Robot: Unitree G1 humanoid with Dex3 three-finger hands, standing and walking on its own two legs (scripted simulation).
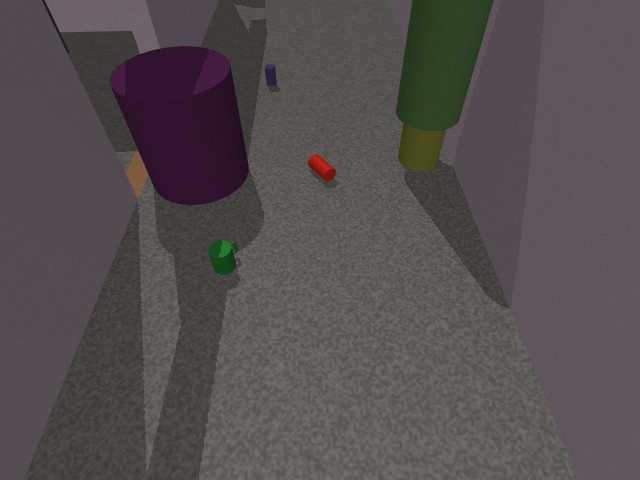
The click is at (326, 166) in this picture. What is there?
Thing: lying can
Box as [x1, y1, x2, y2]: [308, 154, 335, 181]
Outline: 312,155 308,160 308,164 325,180 330,180 334,176 335,170 317,154
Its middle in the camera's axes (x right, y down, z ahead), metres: +0.01 -0.38 +1.95
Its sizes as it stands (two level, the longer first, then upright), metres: 0.141 0.072 0.072
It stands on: the floor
